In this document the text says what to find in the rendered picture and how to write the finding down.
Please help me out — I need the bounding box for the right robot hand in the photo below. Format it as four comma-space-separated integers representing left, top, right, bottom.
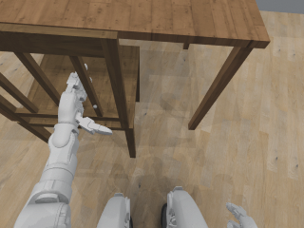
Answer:
226, 202, 257, 228

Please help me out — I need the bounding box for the robot left forearm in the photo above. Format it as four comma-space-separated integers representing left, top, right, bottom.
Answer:
13, 123, 80, 228

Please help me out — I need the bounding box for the chair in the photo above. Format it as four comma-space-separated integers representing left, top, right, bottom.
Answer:
0, 23, 140, 159

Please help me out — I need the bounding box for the robot left upper arm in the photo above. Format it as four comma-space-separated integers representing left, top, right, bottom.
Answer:
16, 202, 71, 228

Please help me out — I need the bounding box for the robot right shin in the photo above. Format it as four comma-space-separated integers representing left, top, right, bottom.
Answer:
166, 186, 183, 228

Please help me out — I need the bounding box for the left robot hand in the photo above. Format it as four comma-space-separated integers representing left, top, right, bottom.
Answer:
58, 64, 113, 135

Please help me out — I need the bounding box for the right robot thigh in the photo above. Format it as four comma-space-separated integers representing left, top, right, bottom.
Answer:
167, 190, 208, 228

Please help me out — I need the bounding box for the table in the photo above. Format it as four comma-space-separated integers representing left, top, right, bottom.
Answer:
0, 0, 271, 130

